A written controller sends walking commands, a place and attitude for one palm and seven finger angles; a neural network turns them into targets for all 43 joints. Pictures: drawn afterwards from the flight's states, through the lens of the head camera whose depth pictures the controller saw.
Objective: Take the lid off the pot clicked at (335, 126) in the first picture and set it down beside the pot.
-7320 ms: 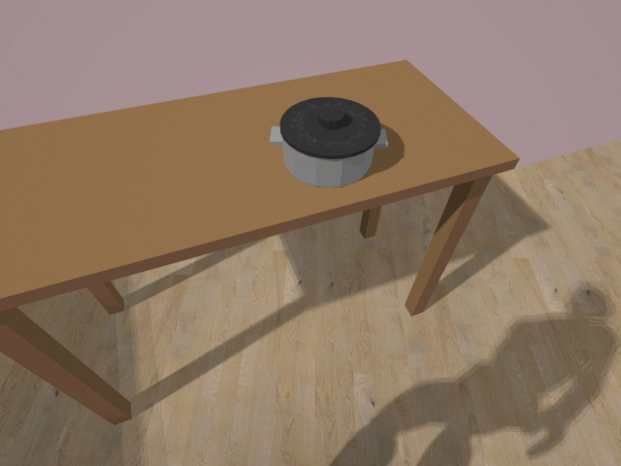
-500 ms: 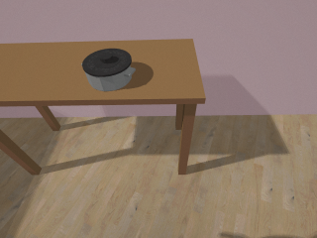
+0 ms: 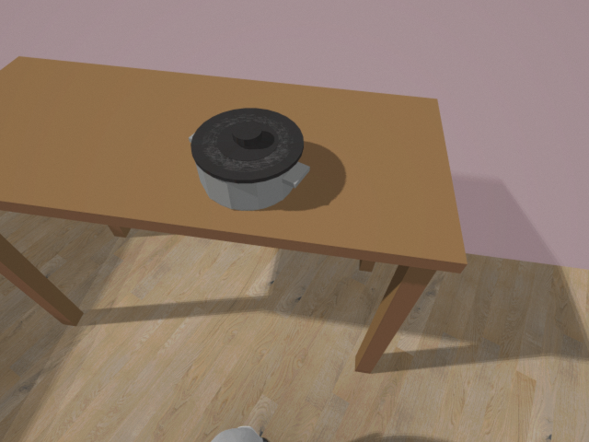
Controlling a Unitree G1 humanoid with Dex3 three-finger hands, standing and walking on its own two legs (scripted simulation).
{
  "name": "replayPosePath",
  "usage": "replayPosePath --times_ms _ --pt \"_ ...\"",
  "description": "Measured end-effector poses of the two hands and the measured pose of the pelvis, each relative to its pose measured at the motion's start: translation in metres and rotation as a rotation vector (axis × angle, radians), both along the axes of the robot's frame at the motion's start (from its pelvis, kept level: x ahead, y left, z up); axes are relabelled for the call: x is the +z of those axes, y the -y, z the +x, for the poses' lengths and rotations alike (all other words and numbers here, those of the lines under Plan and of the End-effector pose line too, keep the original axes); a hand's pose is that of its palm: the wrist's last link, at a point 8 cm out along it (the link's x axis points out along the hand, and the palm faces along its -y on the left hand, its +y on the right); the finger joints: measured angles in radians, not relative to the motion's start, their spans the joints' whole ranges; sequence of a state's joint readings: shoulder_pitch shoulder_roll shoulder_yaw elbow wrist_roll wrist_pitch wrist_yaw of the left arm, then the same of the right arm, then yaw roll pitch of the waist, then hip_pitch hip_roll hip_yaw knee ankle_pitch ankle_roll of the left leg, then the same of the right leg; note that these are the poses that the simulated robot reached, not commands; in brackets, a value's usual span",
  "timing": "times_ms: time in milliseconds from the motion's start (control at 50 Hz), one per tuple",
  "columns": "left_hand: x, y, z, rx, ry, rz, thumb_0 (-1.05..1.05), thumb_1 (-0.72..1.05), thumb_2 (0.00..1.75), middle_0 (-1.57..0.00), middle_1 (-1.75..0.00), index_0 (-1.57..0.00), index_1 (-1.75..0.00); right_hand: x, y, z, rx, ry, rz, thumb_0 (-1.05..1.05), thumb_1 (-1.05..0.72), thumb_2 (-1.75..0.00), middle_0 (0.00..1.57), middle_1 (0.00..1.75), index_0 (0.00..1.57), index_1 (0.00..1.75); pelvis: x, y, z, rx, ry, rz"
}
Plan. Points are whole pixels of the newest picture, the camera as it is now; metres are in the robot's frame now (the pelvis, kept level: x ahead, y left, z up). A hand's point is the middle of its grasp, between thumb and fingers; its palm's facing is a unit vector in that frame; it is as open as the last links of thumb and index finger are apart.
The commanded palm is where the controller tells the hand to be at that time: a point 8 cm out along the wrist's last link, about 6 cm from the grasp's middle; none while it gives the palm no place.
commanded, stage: take the last steps up to it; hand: left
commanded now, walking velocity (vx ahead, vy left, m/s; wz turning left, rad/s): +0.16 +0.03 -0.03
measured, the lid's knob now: (247, 133) +0.58 +0.15 +0.08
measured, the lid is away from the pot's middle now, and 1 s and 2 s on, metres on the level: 0.00 0.00 0.00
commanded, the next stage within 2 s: come to a stop and stand still in 0.02 s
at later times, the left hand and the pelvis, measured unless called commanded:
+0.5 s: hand (187, 414) +0.17 +0.19 -0.15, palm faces -0.02 -0.96 -0.27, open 7.4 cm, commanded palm none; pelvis +0.09 +0.00 +0.01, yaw -2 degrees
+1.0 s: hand out of the picture +0.09 +0.23 -0.16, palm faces +0.01 -0.98 -0.19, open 7.4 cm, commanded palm none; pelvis +0.05 +0.04 +0.02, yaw -3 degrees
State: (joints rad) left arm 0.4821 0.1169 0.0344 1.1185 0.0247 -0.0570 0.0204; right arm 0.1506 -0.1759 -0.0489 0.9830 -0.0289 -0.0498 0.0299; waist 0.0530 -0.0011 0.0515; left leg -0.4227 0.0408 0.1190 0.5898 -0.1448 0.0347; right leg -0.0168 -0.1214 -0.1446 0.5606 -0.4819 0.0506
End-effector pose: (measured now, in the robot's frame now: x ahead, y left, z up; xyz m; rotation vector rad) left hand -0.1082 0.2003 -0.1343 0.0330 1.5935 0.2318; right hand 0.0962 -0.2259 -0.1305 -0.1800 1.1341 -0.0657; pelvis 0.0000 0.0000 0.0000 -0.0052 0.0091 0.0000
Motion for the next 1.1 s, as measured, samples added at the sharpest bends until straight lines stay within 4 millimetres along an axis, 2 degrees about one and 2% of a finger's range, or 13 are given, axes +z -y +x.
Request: replayPosePath --times_ms 40,80,120,180,260,340,420,520,720,840,920,1020,1100 --pt "-0.007 -0.014 0.020 -0.009 -0.008 0.002 0.01 0.91 0.90 -0.20 -0.30 -0.20 -0.30 0.001 -0.012 0.020 -0.004 0.032 -0.010 0.00 -0.91 -0.90 0.20 0.30 0.20 0.30 -0.003 -0.008 0.013 -0.002 0.012 0.007" --pt "-0.008 -0.028 0.052 -0.027 0.029 0.016 0.01 0.91 0.90 -0.20 -0.30 -0.20 -0.30 0.006 -0.021 0.030 -0.015 0.036 -0.010 0.00 -0.91 -0.90 0.20 0.30 0.20 0.30 0.001 -0.014 0.025 -0.012 0.018 0.013" --pt "-0.006 -0.039 0.089 -0.049 0.096 0.029 0.01 0.91 0.90 -0.20 -0.30 -0.20 -0.30 0.010 -0.028 0.032 -0.032 0.025 -0.008 0.00 -0.91 -0.90 0.20 0.30 0.20 0.30 0.006 -0.018 0.036 -0.017 0.019 0.018" --pt "0.001 -0.051 0.148 -0.084 0.205 0.048 0.01 0.91 0.90 -0.20 -0.29 -0.20 -0.30 0.018 -0.025 0.038 -0.074 0.027 -0.031 -0.02 -0.94 -0.90 0.20 0.30 0.21 0.30 0.014 -0.023 0.051 -0.020 0.016 0.028" --pt "0.010 -0.054 0.211 -0.116 0.319 0.070 0.01 0.91 0.90 -0.19 -0.29 -0.19 -0.30 0.018 -0.023 0.038 -0.083 -0.029 -0.042 -0.02 -0.95 -0.90 0.20 0.30 0.20 0.30 0.019 -0.025 0.068 -0.015 0.016 0.032" --pt "0.015 -0.050 0.250 -0.155 0.362 0.084 0.00 0.92 0.90 -0.19 -0.29 -0.19 -0.30 0.010 -0.020 0.035 -0.113 -0.087 -0.032 -0.01 -0.94 -0.90 0.20 0.30 0.20 0.30 0.018 -0.021 0.083 -0.016 0.027 0.032" --pt "0.017 -0.043 0.270 -0.189 0.361 0.106 0.00 0.92 0.90 -0.20 -0.29 -0.20 -0.30 -0.004 -0.011 0.029 -0.150 -0.137 -0.006 0.00 -0.93 -0.90 0.20 0.30 0.20 0.30 0.012 -0.010 0.093 -0.026 0.030 0.039" --pt "0.021 -0.034 0.271 -0.225 0.335 0.127 0.00 0.91 0.90 -0.20 -0.30 -0.20 -0.30 -0.013 0.004 0.018 -0.194 -0.200 0.012 0.00 -0.92 -0.90 0.20 0.30 0.20 0.30 0.011 0.001 0.090 -0.035 0.018 0.033" --pt "0.027 -0.037 0.237 -0.205 0.309 0.119 0.01 0.91 0.90 -0.20 -0.30 -0.20 -0.30 -0.001 0.011 0.000 -0.173 -0.215 -0.013 0.00 -0.91 -0.90 0.20 0.30 0.20 0.30 0.019 -0.006 0.067 -0.054 -0.001 0.044" --pt "0.013 -0.060 0.213 -0.180 0.310 0.087 0.01 0.91 0.90 -0.20 -0.30 -0.20 -0.30 0.007 -0.010 -0.013 -0.156 -0.155 -0.038 0.00 -0.91 -0.90 0.20 0.30 0.20 0.30 0.015 -0.027 0.053 -0.060 0.007 0.016" --pt "0.005 -0.074 0.199 -0.166 0.286 0.059 0.01 0.91 0.90 -0.20 -0.30 -0.20 -0.30 0.014 -0.035 -0.038 -0.161 -0.162 -0.043 0.00 -0.91 -0.90 0.20 0.30 0.20 0.30 0.017 -0.039 0.049 -0.059 0.018 0.011" --pt "0.010 -0.079 0.188 -0.160 0.270 0.038 0.01 0.91 0.90 -0.20 -0.30 -0.20 -0.30 0.016 -0.063 -0.066 -0.171 -0.229 -0.005 0.00 -0.91 -0.90 0.20 0.30 0.20 0.30 0.024 -0.045 0.053 -0.047 0.008 0.004" --pt "0.012 -0.076 0.183 -0.172 0.230 0.040 0.01 0.91 0.90 -0.20 -0.30 -0.20 -0.30 0.011 -0.073 -0.080 -0.193 -0.275 0.028 0.00 -0.91 -0.90 0.20 0.30 0.20 0.30 0.024 -0.043 0.056 -0.054 -0.005 0.018"
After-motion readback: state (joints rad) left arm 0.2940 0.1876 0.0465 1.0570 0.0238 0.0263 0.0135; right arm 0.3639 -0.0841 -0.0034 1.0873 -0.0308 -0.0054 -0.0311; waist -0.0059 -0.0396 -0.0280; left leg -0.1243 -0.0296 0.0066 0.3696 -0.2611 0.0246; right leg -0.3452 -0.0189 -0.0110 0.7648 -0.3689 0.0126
